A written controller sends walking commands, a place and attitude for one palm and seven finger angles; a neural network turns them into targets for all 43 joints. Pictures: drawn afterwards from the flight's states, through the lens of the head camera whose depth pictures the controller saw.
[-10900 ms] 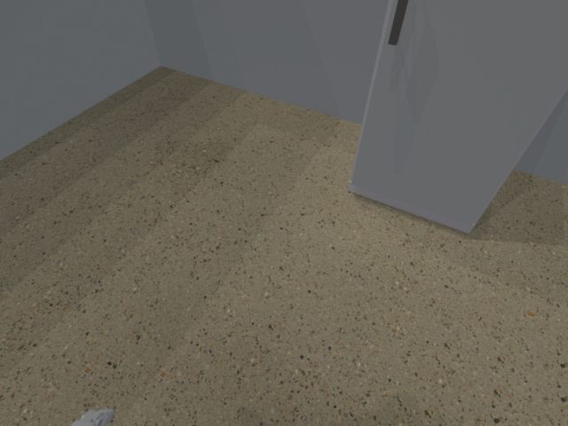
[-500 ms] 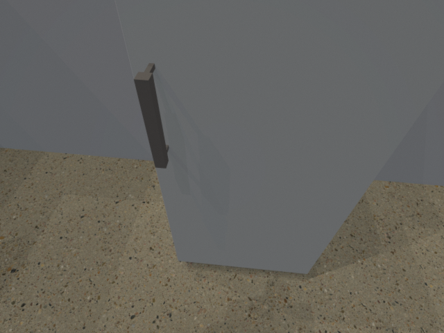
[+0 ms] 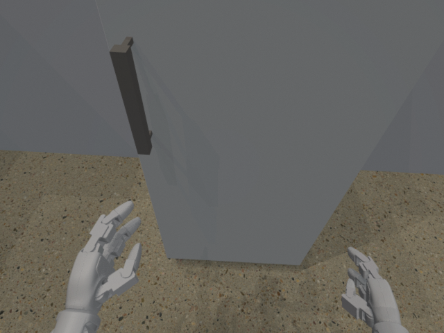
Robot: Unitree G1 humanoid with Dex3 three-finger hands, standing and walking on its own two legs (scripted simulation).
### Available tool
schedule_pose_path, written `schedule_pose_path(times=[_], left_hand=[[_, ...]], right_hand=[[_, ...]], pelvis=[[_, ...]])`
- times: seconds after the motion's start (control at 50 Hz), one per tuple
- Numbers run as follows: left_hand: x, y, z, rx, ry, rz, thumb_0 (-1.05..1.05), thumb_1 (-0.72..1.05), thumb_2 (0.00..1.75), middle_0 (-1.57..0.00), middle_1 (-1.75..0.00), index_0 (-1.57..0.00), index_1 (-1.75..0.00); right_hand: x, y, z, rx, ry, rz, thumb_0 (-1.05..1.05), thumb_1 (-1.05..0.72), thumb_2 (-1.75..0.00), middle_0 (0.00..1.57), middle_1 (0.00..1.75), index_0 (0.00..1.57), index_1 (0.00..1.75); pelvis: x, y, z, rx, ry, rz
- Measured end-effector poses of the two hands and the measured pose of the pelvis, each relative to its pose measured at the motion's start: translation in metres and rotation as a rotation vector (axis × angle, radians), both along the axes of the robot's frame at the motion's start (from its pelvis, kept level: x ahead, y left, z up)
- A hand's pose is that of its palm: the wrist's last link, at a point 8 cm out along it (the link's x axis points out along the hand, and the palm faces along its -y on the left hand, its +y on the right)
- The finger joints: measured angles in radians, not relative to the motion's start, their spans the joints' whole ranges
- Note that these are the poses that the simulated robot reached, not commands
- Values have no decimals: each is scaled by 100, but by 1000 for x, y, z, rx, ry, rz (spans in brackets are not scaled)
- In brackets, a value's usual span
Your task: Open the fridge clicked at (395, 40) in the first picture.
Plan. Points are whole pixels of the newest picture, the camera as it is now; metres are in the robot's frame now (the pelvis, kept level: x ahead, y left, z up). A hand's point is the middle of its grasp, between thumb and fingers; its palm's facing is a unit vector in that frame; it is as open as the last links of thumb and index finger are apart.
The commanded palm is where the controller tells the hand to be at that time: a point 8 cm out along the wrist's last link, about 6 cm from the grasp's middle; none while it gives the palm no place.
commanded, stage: raise the hand to about handle height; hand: left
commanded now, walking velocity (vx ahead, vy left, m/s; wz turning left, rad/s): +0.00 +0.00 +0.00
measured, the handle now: (137, 101) +0.49 +0.18 +0.17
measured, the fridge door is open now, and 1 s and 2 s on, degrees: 0 0 0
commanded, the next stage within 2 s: move the hooked fingers beside the handle in 1.76 s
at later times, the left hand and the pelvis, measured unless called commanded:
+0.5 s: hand (81, 254) +0.23 +0.22 +0.08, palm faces +0.02 -1.00 -0.07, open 11.1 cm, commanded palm +0.19 +0.28 +0.09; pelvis +0.02 +0.01 +0.01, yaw +2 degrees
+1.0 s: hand (26, 207) +0.26 +0.28 +0.15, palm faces +0.06 -0.99 -0.08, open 13.7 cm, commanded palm +0.23 +0.33 +0.16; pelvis +0.02 +0.02 +0.03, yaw +2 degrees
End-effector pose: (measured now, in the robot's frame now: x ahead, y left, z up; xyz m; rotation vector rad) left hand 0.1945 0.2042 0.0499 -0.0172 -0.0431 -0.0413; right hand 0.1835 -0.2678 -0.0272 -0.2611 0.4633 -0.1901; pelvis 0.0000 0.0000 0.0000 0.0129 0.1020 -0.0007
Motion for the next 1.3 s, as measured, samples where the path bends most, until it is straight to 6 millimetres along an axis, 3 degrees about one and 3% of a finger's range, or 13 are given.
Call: schedule_pose_path(times=[0.1,0.2,0.28,0.38,0.48,0.56,0.74,0.98,1.14,1.3], left_hand=[[-39,20,-32,3,164,66,1,60,76,-23,-50,-22,-50],[-62,48,-11,63,100,195,1,48,71,-23,-57,-23,-57],[-45,49,11,91,4,123,1,38,67,-23,-63,-23,-63],[-11,51,18,93,78,15,1,26,62,-24,-71,-24,-71],[7,67,33,87,104,58,0,15,57,-26,-78,-25,-78],[13,77,45,94,71,79,0,6,53,-26,-84,-26,-84],[25,96,64,101,42,67,0,-16,44,-28,-98,-27,-98],[40,129,103,99,9,101,-1,-42,33,-30,-114,-29,-114],[51,146,129,111,-1,115,-1,-48,30,-30,-119,-30,-119],[66,159,152,124,-12,117,-2,-49,30,-30,-119,-30,-119]], right_hand=[[45,13,16,-21,-68,63,2,-91,-90,20,30,19,30],[60,44,-1,-1,-26,159,1,-91,-90,20,30,19,30],[49,68,-27,55,55,203,1,-90,-90,20,30,20,30],[18,81,-46,134,156,146,2,-90,-90,20,30,20,30],[-9,72,-44,142,200,64,2,-90,-90,20,30,20,30],[-19,56,-38,99,209,31,2,-90,-90,20,30,20,30],[-4,35,-10,10,133,17,2,-90,-90,20,30,20,30],[29,70,11,51,28,114,2,-90,-90,20,30,20,30],[26,84,9,79,52,142,2,-90,-90,20,30,20,30],[14,75,4,71,106,120,2,-90,-90,20,30,20,30]], pelvis=[[6,-4,-10,-10,22,11],[10,-4,-13,-42,40,53],[8,-1,-14,-57,43,71],[10,3,-5,-50,37,56],[16,8,6,-39,24,37],[20,11,11,-37,13,33],[24,17,20,-39,-27,34],[23,21,31,-38,-90,44],[21,21,36,-35,-113,48],[20,20,40,-31,-121,47]])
